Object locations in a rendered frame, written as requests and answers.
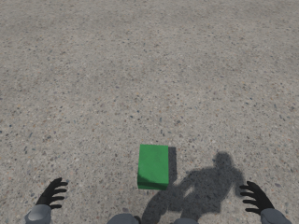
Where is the right robot hand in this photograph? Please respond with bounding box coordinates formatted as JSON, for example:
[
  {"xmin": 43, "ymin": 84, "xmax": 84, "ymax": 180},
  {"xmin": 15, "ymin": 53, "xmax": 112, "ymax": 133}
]
[{"xmin": 240, "ymin": 181, "xmax": 275, "ymax": 215}]

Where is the robot right forearm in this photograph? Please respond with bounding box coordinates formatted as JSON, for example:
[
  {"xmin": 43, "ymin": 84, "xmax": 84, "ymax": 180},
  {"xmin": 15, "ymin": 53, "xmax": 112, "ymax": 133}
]
[{"xmin": 260, "ymin": 208, "xmax": 292, "ymax": 224}]

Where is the left robot thigh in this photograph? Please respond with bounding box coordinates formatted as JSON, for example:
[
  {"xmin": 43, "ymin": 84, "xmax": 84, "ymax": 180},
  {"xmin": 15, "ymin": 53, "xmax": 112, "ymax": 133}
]
[{"xmin": 107, "ymin": 213, "xmax": 139, "ymax": 224}]

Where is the robot left forearm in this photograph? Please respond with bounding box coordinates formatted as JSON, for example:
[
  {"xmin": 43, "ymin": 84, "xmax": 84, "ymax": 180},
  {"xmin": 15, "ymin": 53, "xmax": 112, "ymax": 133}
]
[{"xmin": 21, "ymin": 204, "xmax": 51, "ymax": 224}]

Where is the left robot hand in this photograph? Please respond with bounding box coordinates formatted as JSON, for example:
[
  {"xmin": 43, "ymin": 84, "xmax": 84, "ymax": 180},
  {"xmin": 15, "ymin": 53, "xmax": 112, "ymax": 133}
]
[{"xmin": 36, "ymin": 177, "xmax": 68, "ymax": 210}]

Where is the carton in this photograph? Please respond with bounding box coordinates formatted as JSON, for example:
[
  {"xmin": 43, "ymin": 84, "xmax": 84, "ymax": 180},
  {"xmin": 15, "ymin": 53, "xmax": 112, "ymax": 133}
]
[{"xmin": 136, "ymin": 144, "xmax": 169, "ymax": 190}]

